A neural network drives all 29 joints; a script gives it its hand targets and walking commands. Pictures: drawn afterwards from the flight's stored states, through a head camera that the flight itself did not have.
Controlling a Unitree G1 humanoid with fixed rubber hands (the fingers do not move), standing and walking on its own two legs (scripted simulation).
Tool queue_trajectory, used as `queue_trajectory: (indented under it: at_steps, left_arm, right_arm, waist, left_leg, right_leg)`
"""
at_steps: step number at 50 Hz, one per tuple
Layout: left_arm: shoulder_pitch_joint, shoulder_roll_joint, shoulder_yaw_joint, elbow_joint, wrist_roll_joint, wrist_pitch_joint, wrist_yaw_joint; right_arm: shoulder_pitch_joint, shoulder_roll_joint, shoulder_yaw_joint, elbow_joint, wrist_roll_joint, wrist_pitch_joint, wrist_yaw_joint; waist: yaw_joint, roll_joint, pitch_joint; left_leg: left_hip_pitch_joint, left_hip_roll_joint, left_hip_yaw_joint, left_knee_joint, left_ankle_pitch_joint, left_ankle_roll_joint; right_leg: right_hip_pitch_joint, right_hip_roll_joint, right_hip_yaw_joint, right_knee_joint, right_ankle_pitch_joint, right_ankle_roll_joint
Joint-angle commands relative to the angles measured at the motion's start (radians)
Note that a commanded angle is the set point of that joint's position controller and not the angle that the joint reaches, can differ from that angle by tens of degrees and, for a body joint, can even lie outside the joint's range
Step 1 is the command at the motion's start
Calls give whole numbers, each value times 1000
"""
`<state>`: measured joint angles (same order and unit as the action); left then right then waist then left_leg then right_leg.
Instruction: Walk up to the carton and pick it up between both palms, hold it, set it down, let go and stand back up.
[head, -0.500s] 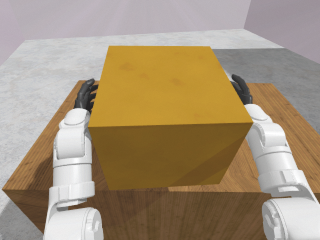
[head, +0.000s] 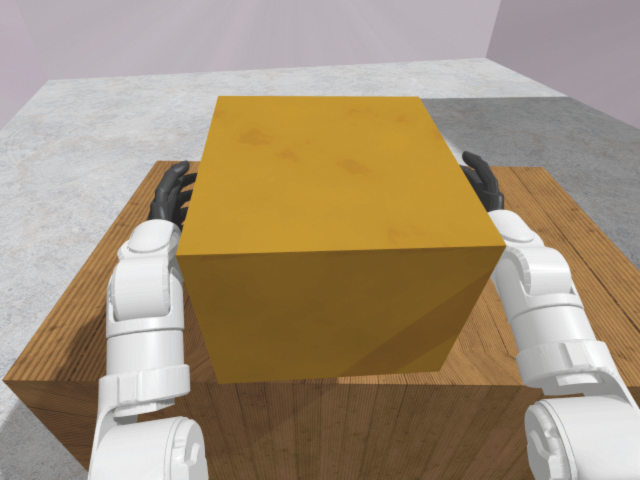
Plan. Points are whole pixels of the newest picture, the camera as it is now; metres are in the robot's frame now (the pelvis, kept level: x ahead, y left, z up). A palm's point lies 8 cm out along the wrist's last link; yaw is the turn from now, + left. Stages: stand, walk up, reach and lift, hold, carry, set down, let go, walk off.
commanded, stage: hold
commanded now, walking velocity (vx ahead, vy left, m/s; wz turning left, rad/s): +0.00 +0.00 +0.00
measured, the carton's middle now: (325, 230) +0.40 +0.01 +0.16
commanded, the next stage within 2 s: none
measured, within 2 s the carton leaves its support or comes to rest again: neither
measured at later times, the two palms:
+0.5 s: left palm (171, 222) +0.36 +0.19 +0.21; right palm (487, 212) +0.37 -0.18 +0.21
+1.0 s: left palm (169, 223) +0.36 +0.20 +0.21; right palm (485, 215) +0.37 -0.18 +0.21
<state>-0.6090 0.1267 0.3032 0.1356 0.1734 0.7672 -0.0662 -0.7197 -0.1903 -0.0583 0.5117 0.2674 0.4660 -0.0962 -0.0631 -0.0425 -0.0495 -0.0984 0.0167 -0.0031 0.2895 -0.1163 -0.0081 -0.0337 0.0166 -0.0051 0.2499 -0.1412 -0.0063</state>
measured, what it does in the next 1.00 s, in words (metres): stands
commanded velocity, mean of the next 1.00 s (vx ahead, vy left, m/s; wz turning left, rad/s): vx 0.00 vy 0.00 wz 0.00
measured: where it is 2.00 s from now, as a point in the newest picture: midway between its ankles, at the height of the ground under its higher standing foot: outside the picture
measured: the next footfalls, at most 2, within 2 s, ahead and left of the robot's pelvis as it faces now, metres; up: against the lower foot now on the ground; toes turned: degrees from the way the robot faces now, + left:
none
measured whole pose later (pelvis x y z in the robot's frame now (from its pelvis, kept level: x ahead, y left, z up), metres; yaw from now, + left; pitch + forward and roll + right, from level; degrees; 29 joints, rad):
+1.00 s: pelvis +0.00 +0.00 +0.00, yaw +0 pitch -4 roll +0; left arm -0.62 0.13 0.30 0.14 0.17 0.76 -0.06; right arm -0.72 -0.19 -0.07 0.50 0.27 0.47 -0.10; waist -0.06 -0.03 -0.05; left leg -0.11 0.02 0.00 0.29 -0.11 -0.01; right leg -0.05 0.02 0.00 0.26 -0.14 -0.01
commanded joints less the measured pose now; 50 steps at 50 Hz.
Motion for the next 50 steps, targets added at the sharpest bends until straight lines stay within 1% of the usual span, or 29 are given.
queue_trajectory:
  at_steps: [1,4,6,8,10,11,13,14,18,19,20,24,25,28,30,32,33,34,37,39,40,41,42,43,44,46,47,48,50]
  left_arm:
    - [-629,-494,-440,-205,-159,-66,-130]
    - [-623,-492,-454,-221,-168,-72,-119]
    - [-626,-485,-447,-234,-164,-73,-117]
    - [-612,-476,-421,-182,-147,-64,-120]
    - [-605,-486,-434,-182,-152,-62,-123]
    - [-603,-491,-435,-198,-155,-64,-122]
    - [-593,-481,-426,-184,-148,-62,-125]
    - [-609,-482,-422,-188,-150,-65,-124]
    - [-609,-481,-417,-165,-152,-66,-131]
    - [-622,-480,-416,-181,-150,-69,-131]
    - [-634,-484,-433,-198,-163,-73,-130]
    - [-643,-486,-426,-193,-164,-78,-126]
    - [-651,-483,-430,-202,-165,-79,-125]
    - [-634,-464,-401,-175,-144,-71,-133]
    - [-605,-466,-405,-161,-144,-64,-141]
    - [-590,-475,-404,-179,-146,-64,-143]
    - [-604,-471,-404,-179,-141,-66,-143]
    - [-598,-464,-399,-177,-139,-66,-145]
    - [-611,-475,-426,-226,-155,-71,-141]
    - [-620,-466,-418,-213,-152,-72,-139]
    - [-622,-469,-415,-197,-152,-72,-141]
    - [-627,-469,-411,-182,-142,-70,-139]
    - [-630,-482,-427,-200,-153,-72,-137]
    - [-637,-489,-435,-208,-160,-75,-131]
    - [-646,-495,-451,-215,-169,-76,-125]
    - [-627,-494,-431,-168,-153,-70,-120]
    - [-618,-497,-430,-183,-153,-70,-119]
    - [-633,-491,-423,-177,-156,-69,-119]
    - [-631,-491,-426,-186,-154,-67,-117]
  right_arm:
    - [-706,495,318,-347,107,-56,131]
    - [-684,498,327,-355,111,-52,129]
    - [-662,494,317,-334,105,-46,131]
    - [-667,489,310,-299,92,-42,136]
    - [-671,493,304,-306,91,-47,137]
    - [-687,499,316,-328,97,-51,136]
    - [-676,491,322,-319,103,-45,131]
    - [-697,497,324,-322,105,-46,131]
    - [-694,508,321,-314,99,-44,126]
    - [-692,513,326,-309,105,-43,127]
    - [-694,515,328,-331,110,-46,128]
    - [-703,517,326,-334,107,-48,128]
    - [-691,519,327,-321,106,-46,127]
    - [-668,512,321,-285,99,-34,122]
    - [-671,508,324,-306,102,-37,116]
    - [-680,512,340,-339,112,-39,112]
    - [-674,510,333,-324,111,-37,110]
    - [-659,509,331,-316,107,-33,109]
    - [-655,508,331,-343,113,-39,115]
    - [-651,507,331,-318,110,-32,116]
    - [-668,507,328,-328,109,-35,118]
    - [-669,505,323,-302,101,-34,122]
    - [-668,512,321,-315,103,-39,125]
    - [-693,512,325,-343,107,-46,127]
    - [-699,512,323,-345,108,-49,130]
    - [-704,498,318,-320,100,-46,136]
    - [-694,506,327,-321,105,-47,135]
    - [-703,499,321,-310,103,-43,136]
    - [-690,506,316,-294,100,-43,137]
  waist:
    - [-8,83,-411]
    - [-17,84,-416]
    - [-19,86,-417]
    - [-7,68,-371]
    - [-15,82,-378]
    - [-5,78,-394]
    - [-4,74,-394]
    - [1,64,-388]
    - [-8,53,-380]
    - [-1,59,-383]
    - [-8,68,-420]
    - [-6,62,-419]
    - [-9,71,-408]
    - [-10,61,-377]
    - [-13,61,-379]
    - [-3,53,-399]
    - [-8,62,-368]
    - [-13,50,-364]
    - [-21,73,-396]
    - [-21,61,-371]
    - [-13,58,-376]
    - [-7,67,-350]
    - [-13,79,-373]
    - [-4,81,-401]
    - [-9,93,-403]
    - [-1,76,-371]
    - [1,71,-387]
    - [6,67,-390]
    - [1,71,-384]
  left_leg:
    - [179,-45,16,8,207,-21]
    - [202,-45,11,17,226,-23]
    - [203,-45,11,8,202,-21]
    - [171,-40,15,-15,140,-9]
    - [169,-40,15,-7,161,-13]
    - [170,-41,14,-1,179,-14]
    - [178,-44,15,5,198,-13]
    - [169,-45,17,1,185,-11]
    - [163,-49,19,-3,167,-4]
    - [164,-47,18,-4,167,-5]
    - [177,-48,15,3,183,-9]
    - [169,-49,14,0,167,-5]
    - [171,-49,14,1,178,-8]
    - [165,-51,18,-6,158,-6]
    - [161,-54,19,-4,162,-4]
    - [172,-53,18,3,200,-7]
    - [166,-54,19,3,202,-10]
    - [166,-53,19,1,202,-10]
    - [184,-51,15,10,227,-20]
    - [178,-51,14,4,203,-16]
    - [166,-52,16,-4,170,-11]
    - [156,-50,17,-14,149,-8]
    - [161,-47,15,-12,149,-11]
    - [166,-46,14,-8,154,-12]
    - [171,-43,12,-1,168,-17]
    - [173,-39,12,-7,160,-15]
    - [177,-41,14,-4,166,-9]
    - [165,-38,14,-14,138,-6]
    - [172,-38,13,-13,152,-8]
  right_leg:
    - [11,37,-21,-24,175,17]
    - [-1,37,-22,-19,205,21]
    - [-2,36,-23,-22,180,22]
    - [-14,32,-22,-31,124,19]
    - [-9,31,-20,-27,149,15]
    - [4,34,-21,-24,163,16]
    - [9,36,-19,-22,188,19]
    - [-1,35,-19,-24,175,22]
    - [8,29,-13,-26,193,27]
    - [10,30,-15,-22,186,27]
    - [15,31,-15,-19,199,27]
    - [9,30,-17,-22,186,28]
    - [9,29,-16,-19,199,28]
    - [20,25,-11,-21,199,32]
    - [31,22,-10,-22,216,33]
    - [46,30,-14,-17,247,34]
    - [34,28,-15,-18,248,33]
    - [44,31,-17,-18,249,33]
    - [33,33,-20,-16,250,27]
    - [25,30,-17,-20,234,31]
    - [21,29,-18,-24,203,32]
    - [6,29,-18,-26,172,28]
    - [6,28,-18,-25,161,25]
    - [0,32,-20,-23,155,22]
    - [-8,33,-22,-23,160,16]
    - [-27,38,-24,-28,139,14]
    - [-15,36,-19,-26,148,16]
    - [-18,37,-19,-29,118,15]
    - [-16,36,-18,-28,133,13]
